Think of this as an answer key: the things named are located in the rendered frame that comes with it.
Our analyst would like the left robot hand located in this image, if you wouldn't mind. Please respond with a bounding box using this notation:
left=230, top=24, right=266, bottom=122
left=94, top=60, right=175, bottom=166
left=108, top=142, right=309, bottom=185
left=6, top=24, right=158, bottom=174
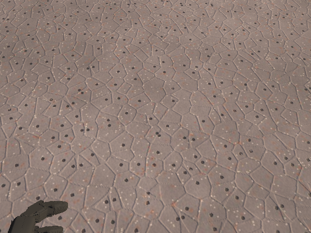
left=8, top=200, right=68, bottom=233

